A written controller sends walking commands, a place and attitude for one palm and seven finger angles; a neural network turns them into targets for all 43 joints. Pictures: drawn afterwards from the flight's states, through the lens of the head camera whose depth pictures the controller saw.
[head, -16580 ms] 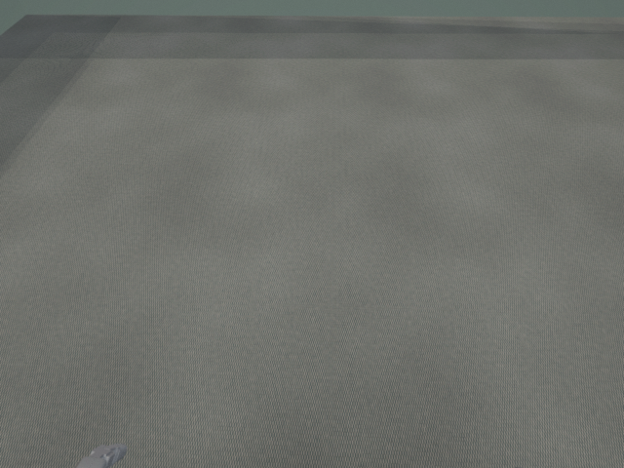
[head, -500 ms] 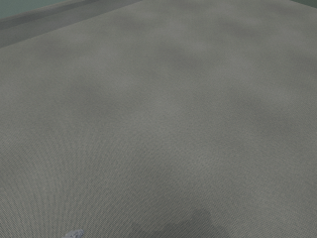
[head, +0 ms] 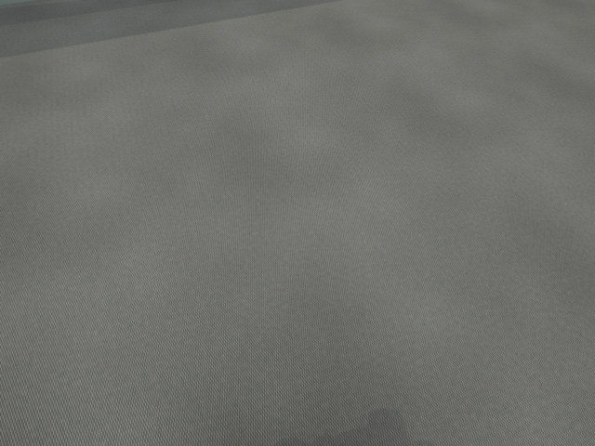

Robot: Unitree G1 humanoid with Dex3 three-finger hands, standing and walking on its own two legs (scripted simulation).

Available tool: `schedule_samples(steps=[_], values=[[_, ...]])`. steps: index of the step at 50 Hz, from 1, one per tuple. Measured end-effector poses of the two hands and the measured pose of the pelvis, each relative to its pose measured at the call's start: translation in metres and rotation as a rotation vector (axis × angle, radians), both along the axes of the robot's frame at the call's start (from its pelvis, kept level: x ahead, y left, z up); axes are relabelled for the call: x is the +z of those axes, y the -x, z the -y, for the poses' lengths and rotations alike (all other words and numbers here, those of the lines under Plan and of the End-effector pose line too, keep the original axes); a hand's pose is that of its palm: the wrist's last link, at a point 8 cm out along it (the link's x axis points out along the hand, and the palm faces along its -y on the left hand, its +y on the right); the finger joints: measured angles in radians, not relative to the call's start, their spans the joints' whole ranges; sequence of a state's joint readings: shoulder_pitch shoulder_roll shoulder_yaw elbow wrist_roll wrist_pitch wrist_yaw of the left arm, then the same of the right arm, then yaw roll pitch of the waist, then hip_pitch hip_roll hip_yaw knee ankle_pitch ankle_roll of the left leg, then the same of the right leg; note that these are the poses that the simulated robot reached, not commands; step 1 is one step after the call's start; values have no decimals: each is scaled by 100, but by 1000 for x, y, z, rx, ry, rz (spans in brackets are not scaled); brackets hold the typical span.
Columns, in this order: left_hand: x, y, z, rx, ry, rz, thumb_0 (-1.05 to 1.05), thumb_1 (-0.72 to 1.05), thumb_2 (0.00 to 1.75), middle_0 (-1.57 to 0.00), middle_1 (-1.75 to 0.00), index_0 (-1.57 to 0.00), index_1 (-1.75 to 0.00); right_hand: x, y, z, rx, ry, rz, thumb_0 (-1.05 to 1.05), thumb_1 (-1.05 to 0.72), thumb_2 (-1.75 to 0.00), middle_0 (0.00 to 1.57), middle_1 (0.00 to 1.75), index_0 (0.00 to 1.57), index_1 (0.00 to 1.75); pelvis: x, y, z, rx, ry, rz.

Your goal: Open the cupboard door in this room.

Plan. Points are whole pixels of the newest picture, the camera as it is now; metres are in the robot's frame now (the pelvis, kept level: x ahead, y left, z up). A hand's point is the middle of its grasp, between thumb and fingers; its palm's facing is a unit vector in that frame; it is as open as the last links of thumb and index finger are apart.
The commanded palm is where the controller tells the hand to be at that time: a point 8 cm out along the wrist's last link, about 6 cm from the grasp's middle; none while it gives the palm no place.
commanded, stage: turn or walk to find it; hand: left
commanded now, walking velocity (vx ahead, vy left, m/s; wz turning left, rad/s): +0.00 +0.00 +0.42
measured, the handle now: out of the picture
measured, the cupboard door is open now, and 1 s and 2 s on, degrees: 0 0 0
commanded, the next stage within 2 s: stand and wait in 1.24 s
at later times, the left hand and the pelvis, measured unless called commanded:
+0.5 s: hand out of the picture +0.05 +0.20 -0.14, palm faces +0.18 -0.94 -0.27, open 7.4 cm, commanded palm none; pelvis -0.02 -0.01 +0.01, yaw +11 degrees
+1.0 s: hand out of the picture -0.10 +0.24 -0.17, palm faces +0.43 -0.87 -0.24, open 7.4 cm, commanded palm none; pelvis -0.05 +0.03 +0.01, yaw +24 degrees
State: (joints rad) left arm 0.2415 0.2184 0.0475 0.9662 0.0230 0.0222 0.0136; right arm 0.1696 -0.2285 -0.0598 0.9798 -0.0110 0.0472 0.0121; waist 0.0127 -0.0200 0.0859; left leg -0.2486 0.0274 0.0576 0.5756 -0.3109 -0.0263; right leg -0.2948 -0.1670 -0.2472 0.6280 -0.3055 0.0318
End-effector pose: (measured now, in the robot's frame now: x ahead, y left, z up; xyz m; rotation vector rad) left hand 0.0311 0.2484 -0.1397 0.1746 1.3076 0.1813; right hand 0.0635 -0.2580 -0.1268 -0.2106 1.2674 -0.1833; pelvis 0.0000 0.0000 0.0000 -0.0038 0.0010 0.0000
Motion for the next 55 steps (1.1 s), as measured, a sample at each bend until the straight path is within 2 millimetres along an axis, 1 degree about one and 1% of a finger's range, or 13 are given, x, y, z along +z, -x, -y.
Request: schedule_samples(steps=[2, 5, 11, 17, 20, 23, 30, 35, 39, 44, 46, 50, 55], values=[[-6, 12, -13, 24, -2, -33, 0, 90, 90, -20, -30, -21, -30, 6, -11, -11, 26, 9, 38, 1, -91, -90, 20, 30, 20, 30, -1, 3, -6, 2, -8, 7], [-2, 19, -26, 49, -4, -58, 0, 91, 90, -20, -30, -20, -30, 16, -20, -25, 53, 16, 70, 1, -91, -90, 20, 30, 20, 30, 6, 5, -13, 22, 9, 9], [13, 10, -35, 78, -6, 21, 1, 91, 90, -20, -30, -20, -30, 22, -24, -40, 101, 2, 66, 1, -91, -90, 20, 30, 20, 30, 16, 8, -19, 72, 22, 5], [23, -7, -26, 83, -23, 97, 0, 91, 90, -20, -30, -20, -30, 13, -16, -36, 112, -26, 40, 1, -91, -90, 20, 30, 20, 30, 16, 13, -12, 118, 13, 0], [28, -13, -15, 84, -36, 131, 0, 91, 90, -20, -30, -20, -30, 4, -10, -27, 115, -43, 15, 1, -91, -90, 20, 30, 21, 30, 13, 15, -2, 144, 3, -6], [29, -11, -2, 94, -60, 165, 0, 91, 90, -20, -30, -20, -30, -10, -6, -14, 119, -62, -7, 1, -91, -90, 20, 30, 20, 30, 6, 16, 10, 171, -8, -10], [36, 28, 18, 175, -61, 130, 0, 90, 90, -20, -30, -21, -30, -11, -6, 1, 174, -59, -68, 1, -91, -90, 20, 30, 20, 30, 12, 21, 19, 249, -20, 2], [30, 61, 20, 241, -40, 81, 0, 90, 90, -20, -30, -21, -30, -7, -13, -4, 233, -40, -96, 1, -91, -90, 20, 30, 20, 30, 13, 25, 15, 305, -28, 0], [19, 94, 12, 300, -17, 40, 0, 90, 90, -20, -30, -21, -30, -3, -29, -23, 302, -18, -87, 1, -91, -90, 20, 30, 20, 30, 11, 31, 5, 342, -22, -5], [-6, 139, -12, 387, 7, -22, 0, 90, 90, -20, -30, -21, -30, 1, -57, -61, 395, 9, 5, 1, -91, -90, 20, 30, 20, 30, -2, 40, -17, 386, -7, -8], [-6, 151, -20, 408, 5, -57, 0, 90, 90, -20, -30, -21, -30, 7, -63, -75, 417, 8, 41, 1, -91, -90, 20, 30, 20, 30, 0, 43, -21, 390, -4, -4], [3, 157, -33, 438, -1, -48, 1, 91, 90, -20, -30, -20, -30, 18, -67, -94, 454, 5, 66, 1, -91, -90, 20, 30, 20, 30, 10, 47, -27, 421, 16, -1], [16, 146, -41, 454, -24, 25, 1, 91, 90, -20, -30, -20, -30, 20, -67, -104, 486, -18, 61, 1, -91, -90, 20, 30, 20, 30, 16, 49, -28, 456, 17, -3]])
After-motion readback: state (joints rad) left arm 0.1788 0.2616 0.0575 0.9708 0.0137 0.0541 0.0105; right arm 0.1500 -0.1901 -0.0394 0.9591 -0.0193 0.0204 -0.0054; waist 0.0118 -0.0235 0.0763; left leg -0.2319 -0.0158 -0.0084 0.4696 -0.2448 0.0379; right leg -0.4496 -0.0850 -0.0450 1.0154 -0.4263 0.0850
